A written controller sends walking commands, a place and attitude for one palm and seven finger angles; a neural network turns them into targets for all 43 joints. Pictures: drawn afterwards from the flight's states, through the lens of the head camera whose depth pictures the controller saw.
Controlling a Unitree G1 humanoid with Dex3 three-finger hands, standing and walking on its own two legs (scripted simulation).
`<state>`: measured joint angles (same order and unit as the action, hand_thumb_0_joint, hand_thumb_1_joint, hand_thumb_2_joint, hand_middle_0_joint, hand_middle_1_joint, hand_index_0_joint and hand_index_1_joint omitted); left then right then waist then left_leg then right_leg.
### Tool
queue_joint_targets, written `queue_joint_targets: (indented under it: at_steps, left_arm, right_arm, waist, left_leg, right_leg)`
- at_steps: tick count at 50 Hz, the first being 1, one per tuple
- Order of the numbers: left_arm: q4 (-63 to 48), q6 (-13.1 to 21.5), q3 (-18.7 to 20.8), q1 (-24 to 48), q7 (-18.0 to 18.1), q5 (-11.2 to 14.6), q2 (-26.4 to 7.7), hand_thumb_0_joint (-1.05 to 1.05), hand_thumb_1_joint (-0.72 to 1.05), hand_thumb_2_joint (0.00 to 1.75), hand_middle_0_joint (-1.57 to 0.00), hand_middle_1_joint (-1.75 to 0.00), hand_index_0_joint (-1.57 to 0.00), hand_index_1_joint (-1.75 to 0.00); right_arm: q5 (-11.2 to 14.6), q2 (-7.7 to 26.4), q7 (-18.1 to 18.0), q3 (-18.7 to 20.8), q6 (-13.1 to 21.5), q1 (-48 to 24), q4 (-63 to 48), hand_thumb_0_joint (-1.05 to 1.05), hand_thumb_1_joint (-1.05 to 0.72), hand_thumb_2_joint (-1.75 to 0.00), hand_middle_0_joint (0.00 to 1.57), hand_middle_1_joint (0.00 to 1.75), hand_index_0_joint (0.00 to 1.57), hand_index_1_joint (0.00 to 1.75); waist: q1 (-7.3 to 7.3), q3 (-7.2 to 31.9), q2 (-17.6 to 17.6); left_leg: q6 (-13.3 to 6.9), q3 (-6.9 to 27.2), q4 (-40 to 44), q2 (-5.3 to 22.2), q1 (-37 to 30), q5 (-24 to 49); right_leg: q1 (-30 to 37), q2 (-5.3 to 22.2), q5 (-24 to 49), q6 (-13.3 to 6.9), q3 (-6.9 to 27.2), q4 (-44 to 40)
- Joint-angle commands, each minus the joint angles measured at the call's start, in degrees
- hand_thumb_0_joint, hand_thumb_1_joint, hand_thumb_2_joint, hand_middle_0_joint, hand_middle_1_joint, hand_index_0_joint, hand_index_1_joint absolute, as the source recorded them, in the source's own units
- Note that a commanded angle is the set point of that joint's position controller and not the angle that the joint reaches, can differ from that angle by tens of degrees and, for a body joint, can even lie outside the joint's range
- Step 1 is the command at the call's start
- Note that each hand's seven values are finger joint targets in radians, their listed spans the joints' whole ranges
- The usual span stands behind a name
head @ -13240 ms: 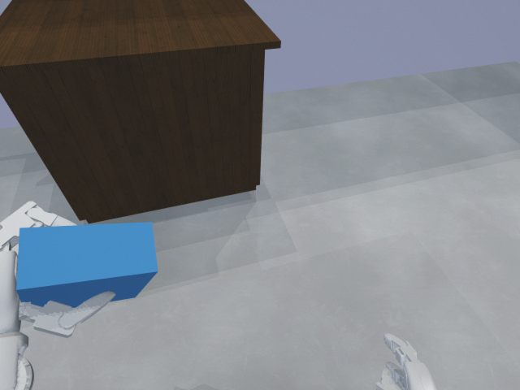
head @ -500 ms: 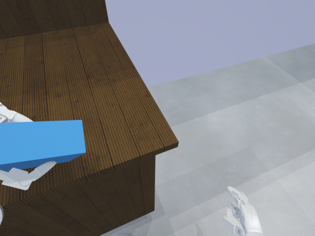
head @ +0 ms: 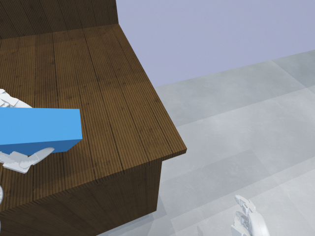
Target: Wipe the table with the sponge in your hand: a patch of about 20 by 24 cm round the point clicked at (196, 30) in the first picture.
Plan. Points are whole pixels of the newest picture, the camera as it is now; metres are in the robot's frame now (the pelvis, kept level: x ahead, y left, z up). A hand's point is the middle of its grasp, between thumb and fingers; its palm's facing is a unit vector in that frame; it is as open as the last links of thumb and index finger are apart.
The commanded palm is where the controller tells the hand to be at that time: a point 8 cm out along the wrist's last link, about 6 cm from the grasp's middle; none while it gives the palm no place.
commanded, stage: come to a stop and stand still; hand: left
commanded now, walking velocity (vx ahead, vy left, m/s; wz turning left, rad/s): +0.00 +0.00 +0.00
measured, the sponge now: (50, 133) +0.26 +0.26 +0.15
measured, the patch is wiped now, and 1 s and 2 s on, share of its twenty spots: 0.00 0.00 0.00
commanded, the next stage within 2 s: look again from close up in 0.76 s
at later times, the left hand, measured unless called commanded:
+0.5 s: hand (23, 141) +0.23 +0.29 +0.16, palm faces +0.40 -0.85 -0.33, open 10.0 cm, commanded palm +0.17 +0.32 +0.18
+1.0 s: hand (12, 145) +0.22 +0.31 +0.16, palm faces +0.42 -0.84 -0.34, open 10.0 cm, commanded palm +0.17 +0.33 +0.18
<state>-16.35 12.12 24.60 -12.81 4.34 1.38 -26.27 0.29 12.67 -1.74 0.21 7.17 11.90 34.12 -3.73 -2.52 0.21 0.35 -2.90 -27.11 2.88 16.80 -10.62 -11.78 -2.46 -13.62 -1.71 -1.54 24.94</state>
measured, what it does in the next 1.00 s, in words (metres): shifts its weight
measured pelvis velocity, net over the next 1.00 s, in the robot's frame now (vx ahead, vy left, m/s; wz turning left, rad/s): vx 0.01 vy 0.05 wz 0.01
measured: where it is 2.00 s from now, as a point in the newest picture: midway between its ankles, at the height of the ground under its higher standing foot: outside the picture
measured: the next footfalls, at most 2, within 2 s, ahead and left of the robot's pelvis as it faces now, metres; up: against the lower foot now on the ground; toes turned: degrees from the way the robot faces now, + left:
none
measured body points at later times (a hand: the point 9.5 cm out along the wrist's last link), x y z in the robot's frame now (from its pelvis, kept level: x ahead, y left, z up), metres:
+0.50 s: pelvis +0.01 +0.04 +0.00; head +0.03 +0.07 +0.45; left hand +0.21 +0.34 +0.18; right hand +0.20 -0.17 -0.06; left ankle +0.04 +0.12 -0.74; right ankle -0.01 -0.10 -0.74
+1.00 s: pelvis +0.01 +0.05 +0.00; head +0.02 +0.08 +0.45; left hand +0.19 +0.35 +0.18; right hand +0.19 -0.17 -0.07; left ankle +0.04 +0.12 -0.74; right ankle -0.01 -0.10 -0.74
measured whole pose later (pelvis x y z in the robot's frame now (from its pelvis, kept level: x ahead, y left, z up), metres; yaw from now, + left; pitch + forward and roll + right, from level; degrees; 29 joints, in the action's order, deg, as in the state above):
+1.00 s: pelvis +0.01 +0.05 +0.00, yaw +1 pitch -1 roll -2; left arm -26.5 10.9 20.0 -23.8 7.1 1.6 -20.2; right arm 0.2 11.1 -1.9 -1.3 6.3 11.6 33.2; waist -1.7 -2.5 1.6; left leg -3.9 -4.0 -26.7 -0.7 14.0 -11.9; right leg -7.3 1.2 -13.0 2.4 -0.7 21.3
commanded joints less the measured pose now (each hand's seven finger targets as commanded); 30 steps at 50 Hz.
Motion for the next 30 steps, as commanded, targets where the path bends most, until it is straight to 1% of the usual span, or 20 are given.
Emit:
queue_joint_targets:
  at_steps: [1,2,3,4,6,7,8,9,10,11,13,16,18,19,22,23,24,28,29,30]
  left_arm:
    - [-19.7,3.3,-1.3,-7.0,0.8,1.7,-2.3,0.0,0.1,1.3,-1.2,-1.6,-1.2,-1.6]
    - [-21.6,3.2,-1.1,-7.9,1.1,1.6,-2.9,0.0,0.1,1.3,-1.2,-1.6,-1.2,-1.6]
    - [-21.6,2.8,-0.2,-10.0,1.9,1.9,-3.5,0.0,0.1,1.3,-1.2,-1.6,-1.2,-1.6]
    - [-22.6,2.8,1.0,-9.6,2.3,1.5,-4.6,0.0,0.1,1.3,-1.2,-1.6,-1.2,-1.6]
    - [-23.2,3.4,3.6,-8.1,2.9,1.7,-6.5,0.0,0.1,1.3,-1.2,-1.6,-1.2,-1.6]
    - [-21.5,3.6,3.5,-8.1,3.0,1.7,-5.7,0.0,0.1,1.3,-1.2,-1.6,-1.2,-1.6]
    - [-21.4,3.6,4.8,-7.5,3.4,1.4,-6.8,0.0,0.1,1.3,-1.2,-1.6,-1.2,-1.6]
    - [-20.3,3.7,3.6,-7.0,3.3,1.4,-5.2,0.0,0.1,1.3,-1.2,-1.6,-1.2,-1.6]
    - [-20.0,3.8,2.8,-5.9,3.1,1.3,-4.5,0.0,0.1,1.3,-1.2,-1.6,-1.2,-1.6]
    - [-20.0,4.0,2.7,-4.7,3.0,1.1,-4.7,0.0,0.1,1.3,-1.2,-1.6,-1.2,-1.6]
    - [-20.2,4.0,2.8,-3.5,3.1,0.9,-4.9,0.0,0.1,1.3,-1.2,-1.6,-1.2,-1.6]
    - [-20.1,3.8,0.6,-3.5,2.7,0.6,-3.0,0.0,0.1,1.3,-1.2,-1.6,-1.2,-1.6]
    - [-21.0,3.5,0.7,-4.3,2.7,0.6,-3.0,0.0,0.1,1.3,-1.2,-1.6,-1.2,-1.6]
    - [-21.4,3.5,-0.1,-4.1,2.7,0.5,-2.5,0.0,0.1,1.3,-1.2,-1.6,-1.2,-1.6]
    - [-23.2,3.3,0.4,-5.1,2.6,0.6,-3.0,0.0,0.1,1.3,-1.2,-1.6,-1.2,-1.6]
    - [-23.4,3.1,1.8,-5.8,2.9,0.5,-4.1,0.0,0.1,1.3,-1.2,-1.6,-1.2,-1.6]
    - [-22.6,2.9,1.2,-6.4,2.8,0.7,-3.3,0.0,0.1,1.3,-1.2,-1.6,-1.2,-1.6]
    - [-23.6,2.7,2.8,-6.5,3.0,0.8,-4.7,0.0,0.1,1.3,-1.2,-1.6,-1.2,-1.6]
    - [-23.1,2.6,1.5,-6.7,2.8,1.0,-3.3,0.0,0.1,1.3,-1.2,-1.6,-1.2,-1.6]
    - [-23.6,2.5,1.3,-6.2,2.7,1.0,-3.4,0.0,0.1,1.3,-1.2,-1.6,-1.2,-1.6]
  right_arm:
    - [1.0,6.2,1.5,3.3,3.6,-5.4,-11.8,0.0,-0.9,-0.9,0.2,0.3,0.2,0.3]
    - [0.9,6.0,1.4,3.1,3.8,-5.9,-12.0,0.0,-0.9,-0.9,0.2,0.3,0.2,0.3]
    - [1.0,5.7,1.1,2.7,3.6,-7.0,-11.5,0.0,-0.9,-0.9,0.2,0.3,0.2,0.3]
    - [0.5,6.3,0.6,3.0,3.6,-6.5,-11.8,0.0,-0.9,-0.9,0.2,0.3,0.2,0.3]
    - [0.1,6.1,-0.3,2.6,3.6,-6.6,-11.6,0.0,-0.9,-0.9,0.2,0.3,0.2,0.3]
    - [0.0,6.0,-0.7,2.6,3.6,-6.3,-11.1,0.0,-0.9,-0.9,0.2,0.3,0.2,0.3]
    - [-0.1,6.3,-1.1,2.6,3.4,-6.7,-10.6,0.0,-0.9,-0.9,0.2,0.3,0.2,0.3]
    - [-0.3,6.3,-1.3,2.5,3.3,-5.8,-10.4,0.0,-0.9,-0.9,0.2,0.3,0.2,0.3]
    - [-0.2,6.2,-1.3,2.3,3.2,-5.7,-10.6,0.0,-0.9,-0.9,0.2,0.3,0.2,0.3]
    - [-0.2,6.2,-1.3,2.3,3.4,-5.6,-10.5,0.0,-0.9,-0.9,0.2,0.3,0.2,0.3]
    - [-0.1,6.0,-1.4,2.0,3.6,-6.0,-10.2,0.0,-0.9,-0.9,0.2,0.3,0.2,0.3]
    - [-0.2,6.1,-0.8,1.9,3.9,-5.3,-10.1,0.0,-0.9,-0.9,0.2,0.3,0.2,0.3]
    - [-0.2,5.8,-0.5,1.7,4.1,-5.7,-9.9,0.0,-0.9,-0.9,0.2,0.3,0.2,0.3]
    - [-0.3,6.1,-0.3,1.8,4.0,-5.1,-9.7,0.0,-0.9,-0.9,0.2,0.3,0.2,0.3]
    - [-0.3,5.8,0.0,1.7,3.9,-5.0,-9.8,0.0,-0.9,-0.9,0.2,0.3,0.2,0.3]
    - [-0.4,5.5,0.0,1.4,3.8,-5.6,-9.6,0.0,-0.9,-0.9,0.2,0.3,0.2,0.3]
    - [-0.5,5.6,0.0,1.5,3.5,-5.1,-9.6,0.0,-0.9,-0.9,0.2,0.3,0.2,0.3]
    - [-0.2,5.4,-0.1,1.5,2.9,-5.6,-9.6,0.0,-0.9,-0.9,0.2,0.3,0.2,0.3]
    - [-0.3,5.5,-0.1,1.4,2.6,-5.1,-9.7,0.0,-0.9,-0.9,0.2,0.3,0.2,0.3]
    - [-0.1,5.5,0.0,1.5,2.5,-5.2,-9.9,0.0,-0.9,-0.9,0.2,0.3,0.2,0.3]
  waist:
    - [0.84,13.2,-0.4]
    - [1.02,11.5,2.2]
    - [1.24,10.3,3.1]
    - [1.78,9.6,4.3]
    - [2.33,6.9,2.9]
    - [2.61,5.7,1.8]
    - [2.68,5.2,-0.1]
    - [3.01,4.9,-1.3]
    - [2.94,4.3,-3.8]
    - [2.89,4.1,-5.0]
    - [2.69,4.5,-5.6]
    - [2.63,5.6,-5.0]
    - [2.56,7.1,-4.0]
    - [2.76,7.9,-3.9]
    - [2.54,9.5,-4.8]
    - [2.42,10.2,-4.4]
    - [2.52,10.1,-3.9]
    - [2.41,11.0,-5.0]
    - [2.55,10.7,-4.8]
    - [2.59,10.3,-5.1]
  left_leg:
    - [-2.5,2.1,0.2,1.5,-7.6,11.0]
    - [-2.2,2.1,0.3,0.7,-6.4,6.8]
    - [-2.1,2.0,0.8,0.7,-7.2,3.0]
    - [-2.0,2.5,1.0,0.1,-6.4,-0.1]
    - [-1.8,2.9,1.5,-0.4,-6.5,-3.3]
    - [-1.9,3.3,2.3,-0.2,-6.8,-3.8]
    - [-1.9,3.6,3.4,0.5,-7.9,-4.1]
    - [-2.1,4.6,5.0,1.0,-6.2,-4.8]
    - [-2.2,5.0,6.4,1.3,-5.5,-5.6]
    - [-2.4,5.1,7.4,1.6,-4.4,-6.6]
    - [-2.4,5.1,8.4,2.0,-4.6,-6.5]
    - [-2.4,5.2,8.3,1.8,-4.0,-4.7]
    - [-2.0,4.4,7.2,1.5,-6.0,-1.2]
    - [-2.1,4.9,7.3,1.5,-5.9,0.0]
    - [-1.9,4.8,6.2,1.4,-7.5,6.9]
    - [-1.7,4.6,6.1,1.7,-8.4,8.6]
    - [-1.8,4.8,5.9,1.9,-7.9,10.0]
    - [-1.3,4.4,5.3,2.1,-9.6,13.9]
    - [-1.5,4.7,5.3,2.2,-9.0,14.1]
    - [-1.3,4.8,5.5,2.2,-9.0,14.2]
  right_leg:
    - [4.0,6.7,14.3,3.4,6.6,-2.4]
    - [2.8,6.7,10.4,3.1,7.1,-4.3]
    - [0.6,6.8,5.8,2.1,7.0,-5.6]
    - [-0.7,7.2,1.0,1.2,7.3,-6.8]
    - [-4.1,7.2,-5.9,0.3,8.4,-9.4]
    - [-5.2,6.8,-7.1,0.1,8.5,-10.0]
    - [-6.1,6.2,-7.0,0.1,7.8,-9.6]
    - [-4.1,5.4,-6.0,0.2,6.3,-8.4]
    - [-3.2,4.4,-4.7,0.4,6.1,-7.7]
    - [-1.7,4.0,-3.4,0.5,5.5,-7.2]
    - [0.0,3.5,-0.8,0.7,4.6,-6.4]
    - [2.8,3.4,2.7,0.8,4.1,-5.9]
    - [3.1,3.5,5.5,0.9,3.7,-6.1]
    - [3.9,3.4,6.4,0.9,3.3,-5.6]
    - [5.0,3.3,10.8,0.9,3.0,-4.5]
    - [5.0,3.3,11.4,1.1,2.2,-4.0]
    - [5.4,3.3,11.9,1.2,2.1,-3.9]
    - [5.1,3.1,13.0,1.3,1.7,-3.1]
    - [5.5,3.2,12.9,1.3,1.5,-3.2]
    - [5.3,3.1,12.7,1.3,1.6,-3.1]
